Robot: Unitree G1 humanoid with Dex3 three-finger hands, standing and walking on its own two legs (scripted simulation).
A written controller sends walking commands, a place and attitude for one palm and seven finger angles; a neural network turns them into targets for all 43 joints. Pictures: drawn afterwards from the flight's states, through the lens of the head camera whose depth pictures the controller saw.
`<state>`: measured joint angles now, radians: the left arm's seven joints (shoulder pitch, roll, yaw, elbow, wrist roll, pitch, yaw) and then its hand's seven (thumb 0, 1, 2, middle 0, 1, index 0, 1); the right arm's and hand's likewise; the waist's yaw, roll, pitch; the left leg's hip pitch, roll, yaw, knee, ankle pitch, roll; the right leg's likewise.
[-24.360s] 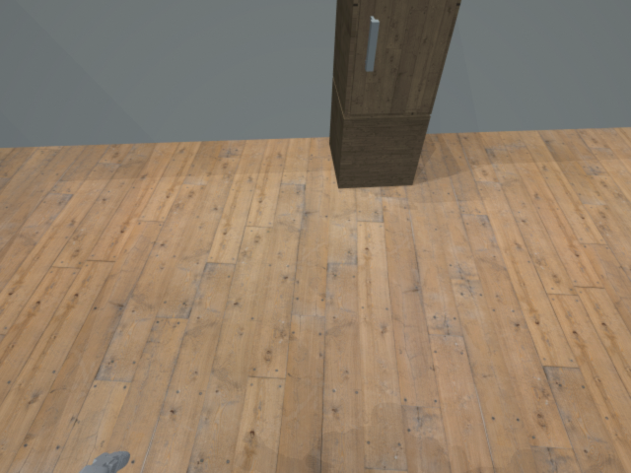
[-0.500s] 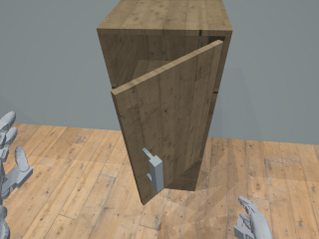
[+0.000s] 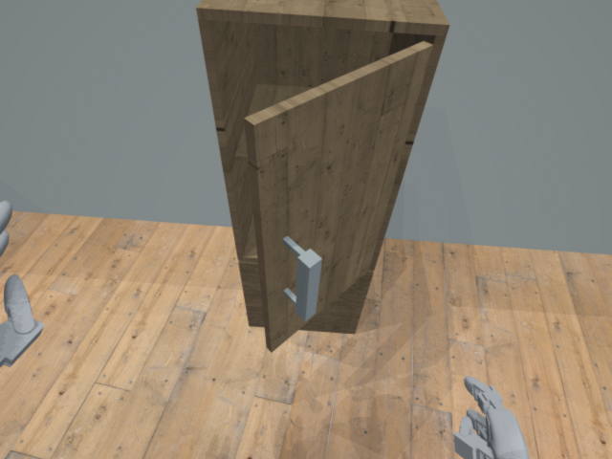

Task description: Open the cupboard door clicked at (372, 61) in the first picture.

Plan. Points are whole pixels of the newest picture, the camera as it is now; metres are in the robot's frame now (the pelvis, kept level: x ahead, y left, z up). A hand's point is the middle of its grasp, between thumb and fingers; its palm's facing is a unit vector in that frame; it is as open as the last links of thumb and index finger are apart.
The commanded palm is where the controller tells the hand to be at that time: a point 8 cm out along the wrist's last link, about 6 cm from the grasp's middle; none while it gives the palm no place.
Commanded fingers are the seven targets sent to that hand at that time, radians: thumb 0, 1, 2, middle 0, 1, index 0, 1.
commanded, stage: step back with the hand held close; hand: left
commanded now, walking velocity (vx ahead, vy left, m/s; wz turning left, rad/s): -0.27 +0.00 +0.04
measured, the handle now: (298, 279) +0.41 +0.04 -0.05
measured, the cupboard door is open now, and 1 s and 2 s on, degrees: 47 47 47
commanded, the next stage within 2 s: stop stepping back and stand still in 0.46 s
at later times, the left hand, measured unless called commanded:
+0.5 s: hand out of the picture +0.10 +0.28 +0.17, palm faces +0.40 -0.78 -0.48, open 7.4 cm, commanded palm +0.03 +0.31 +0.18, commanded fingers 0.00 0.90 0.90 -0.20 -0.30 -0.20 -0.30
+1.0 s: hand out of the picture -0.02 +0.26 +0.18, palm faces +0.53 -0.77 -0.34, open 7.4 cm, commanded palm -0.08 +0.29 +0.18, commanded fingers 0.00 0.90 0.90 -0.20 -0.30 -0.20 -0.30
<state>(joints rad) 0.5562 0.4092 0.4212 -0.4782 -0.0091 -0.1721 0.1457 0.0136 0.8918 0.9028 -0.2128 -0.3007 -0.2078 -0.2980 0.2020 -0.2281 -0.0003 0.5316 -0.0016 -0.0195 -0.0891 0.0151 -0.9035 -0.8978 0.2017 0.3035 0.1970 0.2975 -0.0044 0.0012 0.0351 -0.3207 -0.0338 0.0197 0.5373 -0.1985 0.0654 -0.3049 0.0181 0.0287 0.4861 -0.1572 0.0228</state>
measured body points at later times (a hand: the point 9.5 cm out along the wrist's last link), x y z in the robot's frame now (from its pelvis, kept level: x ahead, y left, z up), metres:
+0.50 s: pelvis -0.11 +0.01 +0.01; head -0.07 +0.05 +0.45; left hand +0.07 +0.32 +0.20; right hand +0.09 -0.22 -0.06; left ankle -0.02 +0.07 -0.73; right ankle -0.15 -0.13 -0.67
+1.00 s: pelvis -0.22 -0.01 -0.01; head -0.26 +0.00 +0.43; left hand -0.05 +0.30 +0.19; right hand -0.12 -0.28 -0.11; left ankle -0.20 +0.11 -0.74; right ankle -0.34 -0.09 -0.73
